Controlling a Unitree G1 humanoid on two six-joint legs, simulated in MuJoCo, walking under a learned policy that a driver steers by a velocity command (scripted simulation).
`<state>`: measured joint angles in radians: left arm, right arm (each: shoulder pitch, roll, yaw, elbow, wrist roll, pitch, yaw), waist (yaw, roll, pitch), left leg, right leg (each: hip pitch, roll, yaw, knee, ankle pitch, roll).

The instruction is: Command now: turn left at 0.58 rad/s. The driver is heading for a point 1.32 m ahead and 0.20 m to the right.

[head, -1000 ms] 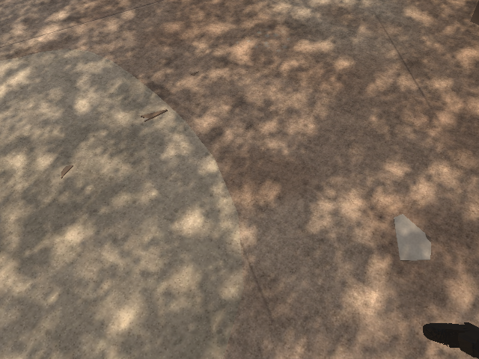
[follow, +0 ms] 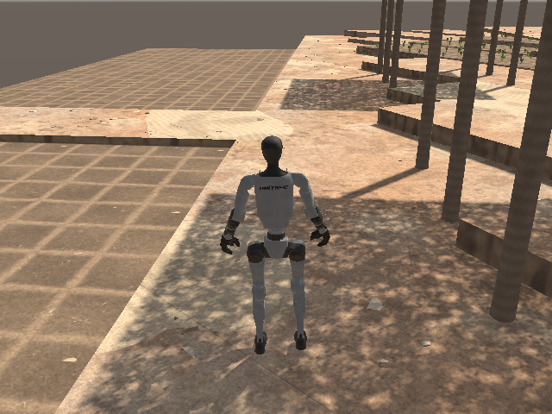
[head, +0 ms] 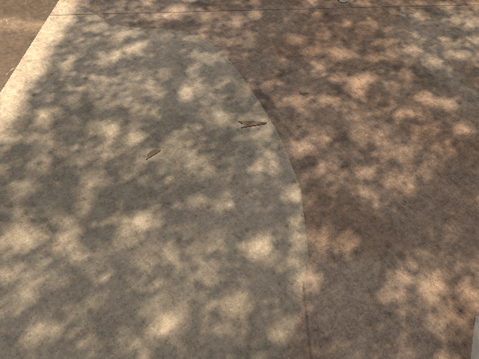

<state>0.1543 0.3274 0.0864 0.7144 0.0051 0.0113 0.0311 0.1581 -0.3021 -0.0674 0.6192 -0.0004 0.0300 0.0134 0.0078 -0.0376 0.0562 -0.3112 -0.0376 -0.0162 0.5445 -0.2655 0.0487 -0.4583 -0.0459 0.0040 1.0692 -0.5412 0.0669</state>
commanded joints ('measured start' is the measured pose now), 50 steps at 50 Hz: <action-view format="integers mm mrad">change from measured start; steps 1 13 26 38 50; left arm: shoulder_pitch -35 -21 10 18 46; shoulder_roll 109 61 43 17 17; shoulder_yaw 30 2 -29 -44 -50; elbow -83 -76 -61 -36 42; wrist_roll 8 -11 12 7 3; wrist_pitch -8 -21 -57 -51 -55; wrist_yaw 18 -13 -20 -25 -24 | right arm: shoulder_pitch -33 -27 9 54 66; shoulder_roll -167 -145 -65 -52 -45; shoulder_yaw -44 -19 5 1 -1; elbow -67 -30 45 112 188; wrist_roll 17 -4 -13 -10 -7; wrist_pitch -20 -5 -13 -20 -13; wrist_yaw -21 -24 -27 -44 -60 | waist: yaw -5 -37 -9 -8 -11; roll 142 191 -11 54 37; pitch -127 -109 -67 -72 -52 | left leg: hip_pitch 193 85 52 94 135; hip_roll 255 223 41 53 51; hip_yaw -303 -351 -157 -171 -162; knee -190 -181 -83 -86 -94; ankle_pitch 482 199 103 184 210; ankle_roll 189 184 -27 -40 -52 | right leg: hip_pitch -177 105 243 254 241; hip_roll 1 27 -40 -6 1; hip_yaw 74 37 107 75 74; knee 86 -395 -659 -634 -667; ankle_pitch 97 178 336 391 385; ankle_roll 11 -2 -104 -105 -107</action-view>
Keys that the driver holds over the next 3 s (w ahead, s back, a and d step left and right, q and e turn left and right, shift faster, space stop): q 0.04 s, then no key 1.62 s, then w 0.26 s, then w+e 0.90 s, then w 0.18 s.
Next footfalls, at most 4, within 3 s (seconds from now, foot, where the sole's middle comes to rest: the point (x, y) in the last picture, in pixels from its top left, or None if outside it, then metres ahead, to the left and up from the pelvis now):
0.32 right None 0.07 -0.14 -0.77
2.00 left None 0.13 0.13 -0.77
2.50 right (272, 348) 0.47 -0.09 -0.77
2.98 left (234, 240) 0.80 0.02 -0.77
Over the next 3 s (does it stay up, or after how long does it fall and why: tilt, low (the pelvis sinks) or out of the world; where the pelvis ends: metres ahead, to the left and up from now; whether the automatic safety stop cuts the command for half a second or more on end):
stays up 0.61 -0.03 -0.01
